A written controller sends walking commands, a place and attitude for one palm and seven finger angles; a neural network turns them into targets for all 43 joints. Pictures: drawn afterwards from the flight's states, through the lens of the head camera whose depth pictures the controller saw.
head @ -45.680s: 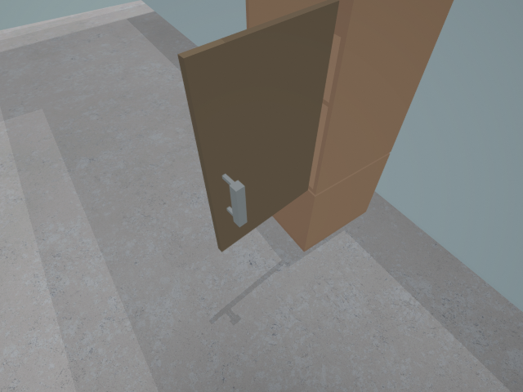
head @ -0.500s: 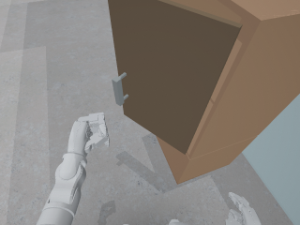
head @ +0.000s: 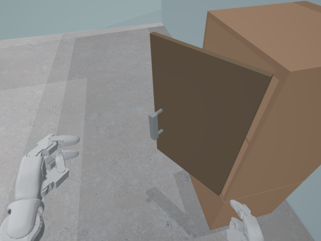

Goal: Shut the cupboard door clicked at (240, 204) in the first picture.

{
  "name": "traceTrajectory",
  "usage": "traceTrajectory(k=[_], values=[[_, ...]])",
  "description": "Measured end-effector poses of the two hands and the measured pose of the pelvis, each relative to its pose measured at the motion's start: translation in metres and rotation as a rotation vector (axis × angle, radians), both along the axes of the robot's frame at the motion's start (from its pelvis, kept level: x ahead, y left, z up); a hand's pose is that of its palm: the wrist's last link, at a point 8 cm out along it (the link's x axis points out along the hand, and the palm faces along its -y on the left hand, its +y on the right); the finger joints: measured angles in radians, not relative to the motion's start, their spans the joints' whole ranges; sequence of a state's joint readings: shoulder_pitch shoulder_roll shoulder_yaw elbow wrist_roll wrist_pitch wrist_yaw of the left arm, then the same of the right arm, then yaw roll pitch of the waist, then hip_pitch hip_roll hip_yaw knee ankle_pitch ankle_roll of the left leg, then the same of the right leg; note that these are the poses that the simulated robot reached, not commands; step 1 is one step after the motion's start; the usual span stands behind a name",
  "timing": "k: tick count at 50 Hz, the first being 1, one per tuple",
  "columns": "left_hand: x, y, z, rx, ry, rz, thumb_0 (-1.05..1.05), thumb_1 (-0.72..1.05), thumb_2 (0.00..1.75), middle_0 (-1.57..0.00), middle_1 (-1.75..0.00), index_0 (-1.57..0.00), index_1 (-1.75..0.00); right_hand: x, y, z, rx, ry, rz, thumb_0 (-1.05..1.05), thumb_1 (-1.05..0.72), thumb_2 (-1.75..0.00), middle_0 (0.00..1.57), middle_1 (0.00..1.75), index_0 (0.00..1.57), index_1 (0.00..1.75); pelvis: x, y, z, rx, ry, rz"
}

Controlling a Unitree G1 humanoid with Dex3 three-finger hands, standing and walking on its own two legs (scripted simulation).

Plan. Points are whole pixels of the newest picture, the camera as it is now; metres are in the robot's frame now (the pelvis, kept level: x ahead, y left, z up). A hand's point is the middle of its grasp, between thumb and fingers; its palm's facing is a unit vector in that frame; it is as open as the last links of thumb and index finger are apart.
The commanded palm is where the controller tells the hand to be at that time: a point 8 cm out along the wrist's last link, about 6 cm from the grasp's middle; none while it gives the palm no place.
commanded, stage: draw the hand back to the body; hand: left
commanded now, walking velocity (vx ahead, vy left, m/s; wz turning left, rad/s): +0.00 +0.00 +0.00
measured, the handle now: (157, 124) +0.59 +0.09 -0.11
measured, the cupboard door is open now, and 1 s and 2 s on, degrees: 33 33 33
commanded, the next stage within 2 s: step back with the hand held close in 0.54 s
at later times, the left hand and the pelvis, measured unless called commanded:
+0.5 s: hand (35, 182) +0.17 +0.25 +0.16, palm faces +0.44 -0.81 -0.38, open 7.4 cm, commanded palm +0.12 +0.29 +0.18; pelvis -0.02 -0.01 +0.00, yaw +0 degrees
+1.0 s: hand (38, 179) +0.18 +0.25 +0.16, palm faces +0.36 -0.79 -0.50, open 7.4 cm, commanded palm +0.12 +0.29 +0.18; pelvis -0.03 -0.01 +0.00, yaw -1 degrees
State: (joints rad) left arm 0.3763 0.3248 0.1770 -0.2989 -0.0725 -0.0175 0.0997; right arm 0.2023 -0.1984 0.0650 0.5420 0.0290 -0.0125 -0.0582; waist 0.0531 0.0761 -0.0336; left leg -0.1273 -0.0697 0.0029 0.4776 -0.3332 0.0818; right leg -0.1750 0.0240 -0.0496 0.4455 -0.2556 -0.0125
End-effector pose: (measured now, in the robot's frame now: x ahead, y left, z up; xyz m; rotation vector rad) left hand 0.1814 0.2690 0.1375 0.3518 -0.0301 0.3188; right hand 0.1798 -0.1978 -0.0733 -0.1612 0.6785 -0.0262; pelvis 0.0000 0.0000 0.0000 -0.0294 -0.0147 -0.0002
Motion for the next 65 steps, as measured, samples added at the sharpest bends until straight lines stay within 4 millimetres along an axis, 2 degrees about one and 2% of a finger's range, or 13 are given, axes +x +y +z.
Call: traceTrajectory(k=[9, 12, 16, 21, 31, 39, 46, 50, 57, 65], values=[[-0.040, 0.033, 0.046, 0.145, -0.102, 0.118, 0.02, 0.90, 0.90, -0.41, -0.53, -0.41, -0.53, -0.012, -0.013, -0.004, -0.021, 0.016, -0.006, 0.02, -0.90, -0.89, 0.21, 0.30, 0.20, 0.30, -0.005, 0.001, 0.002, -0.001, -0.020, 0.000], [-0.051, 0.038, 0.054, 0.175, -0.128, 0.146, 0.02, 0.90, 0.90, -0.33, -0.45, -0.34, -0.45, -0.016, -0.017, -0.004, -0.025, 0.013, -0.012, 0.02, -0.90, -0.89, 0.20, 0.30, 0.20, 0.30, -0.008, 0.000, 0.003, 0.002, -0.026, 0.001], [-0.055, 0.037, 0.044, 0.139, -0.117, 0.165, 0.01, 0.90, 0.90, -0.27, -0.37, -0.27, -0.37, -0.021, -0.022, -0.004, -0.032, 0.014, -0.013, 0.02, -0.90, -0.89, 0.20, 0.30, 0.20, 0.30, -0.015, -0.001, 0.003, 0.006, -0.032, 0.003], [-0.053, 0.024, 0.031, 0.087, -0.094, 0.135, 0.01, 0.90, 0.90, -0.22, -0.33, -0.23, -0.33, -0.028, -0.028, -0.003, -0.044, 0.008, -0.022, 0.02, -0.90, -0.89, 0.20, 0.30, 0.20, 0.30, -0.019, -0.005, 0.003, 0.010, -0.038, 0.000], [-0.050, 0.015, 0.050, 0.146, -0.157, 0.103, 0.02, 0.89, 0.89, -0.21, -0.31, -0.21, -0.31, -0.031, -0.035, -0.001, -0.026, -0.023, -0.040, 0.02, -0.90, -0.89, 0.20, 0.30, 0.20, 0.30, -0.019, -0.015, 0.003, 0.012, -0.050, -0.009], [-0.046, 0.014, 0.046, 0.181, -0.130, 0.108, 0.01, 0.89, 0.90, -0.21, -0.30, -0.21, -0.30, -0.035, -0.048, -0.007, -0.045, 0.025, -0.058, 0.02, -0.90, -0.89, 0.21, 0.30, 0.20, 0.30, -0.022, -0.019, 0.002, 0.001, 0.002, -0.004], [-0.040, 0.012, 0.036, 0.196, -0.098, 0.045, 0.01, 0.89, 0.89, -0.21, -0.30, -0.21, -0.30, -0.049, -0.066, -0.011, -0.097, 0.093, -0.144, 0.02, -0.90, -0.89, 0.21, 0.30, 0.20, 0.30, -0.023, -0.011, -0.002, 0.009, 0.043, -0.010], [-0.041, 0.017, 0.041, 0.235, -0.106, 0.009, 0.02, 0.89, 0.89, -0.21, -0.30, -0.21, -0.30, -0.057, -0.068, -0.008, -0.115, 0.100, -0.179, 0.02, -0.91, -0.89, 0.20, 0.30, 0.20, 0.30, -0.028, -0.006, -0.005, 0.018, 0.046, -0.018], [-0.060, 0.029, 0.049, 0.270, -0.163, -0.004, 0.01, 0.89, 0.89, -0.21, -0.30, -0.21, -0.30, -0.072, -0.056, 0.001, -0.117, 0.060, -0.186, 0.02, -0.91, -0.89, 0.20, 0.30, 0.20, 0.30, -0.050, 0.000, -0.008, 0.020, 0.037, -0.033], [-0.097, 0.039, 0.036, 0.246, -0.190, 0.039, 0.01, 0.89, 0.89, -0.21, -0.30, -0.21, -0.30, -0.100, -0.044, 0.001, -0.128, 0.031, -0.154, 0.01, -0.90, -0.89, 0.21, 0.30, 0.20, 0.30, -0.078, 0.006, -0.015, 0.012, 0.019, -0.033]])
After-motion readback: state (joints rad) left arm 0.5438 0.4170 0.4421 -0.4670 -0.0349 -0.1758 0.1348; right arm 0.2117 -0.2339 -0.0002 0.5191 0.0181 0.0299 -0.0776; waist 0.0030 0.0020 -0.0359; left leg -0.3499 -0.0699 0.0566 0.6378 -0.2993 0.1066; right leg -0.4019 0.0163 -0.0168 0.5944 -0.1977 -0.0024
